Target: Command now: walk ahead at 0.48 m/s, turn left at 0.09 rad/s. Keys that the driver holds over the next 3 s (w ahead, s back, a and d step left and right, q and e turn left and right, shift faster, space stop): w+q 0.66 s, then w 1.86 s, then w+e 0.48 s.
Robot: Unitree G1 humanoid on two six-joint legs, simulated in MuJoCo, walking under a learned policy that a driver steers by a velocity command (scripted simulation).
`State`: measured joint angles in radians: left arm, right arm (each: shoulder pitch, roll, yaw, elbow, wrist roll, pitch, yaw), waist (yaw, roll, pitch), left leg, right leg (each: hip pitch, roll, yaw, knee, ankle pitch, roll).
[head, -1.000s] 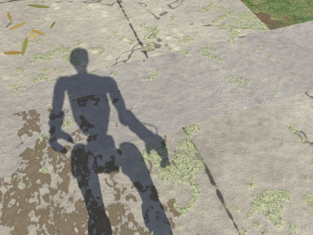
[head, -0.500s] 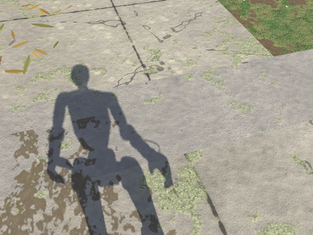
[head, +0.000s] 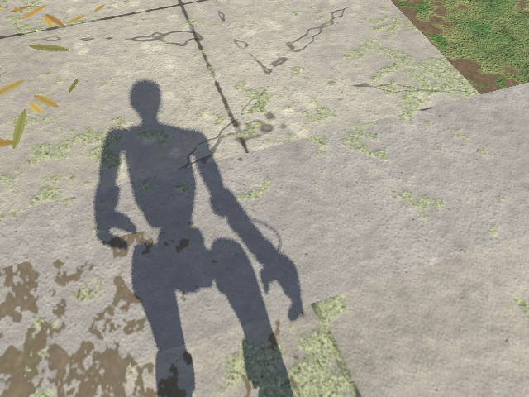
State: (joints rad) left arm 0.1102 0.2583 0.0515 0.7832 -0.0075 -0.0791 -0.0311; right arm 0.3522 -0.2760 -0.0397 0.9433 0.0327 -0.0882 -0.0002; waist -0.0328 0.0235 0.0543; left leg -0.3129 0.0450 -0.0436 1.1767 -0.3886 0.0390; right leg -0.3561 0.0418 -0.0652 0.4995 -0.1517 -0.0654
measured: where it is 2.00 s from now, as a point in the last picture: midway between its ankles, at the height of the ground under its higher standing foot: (156, 207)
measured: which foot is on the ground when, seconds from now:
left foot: up 0.00-0.40, down 0.42-0.94, up 0.96-1.00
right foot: down 0.00-0.42, up 0.44-0.90, down 0.92-1.00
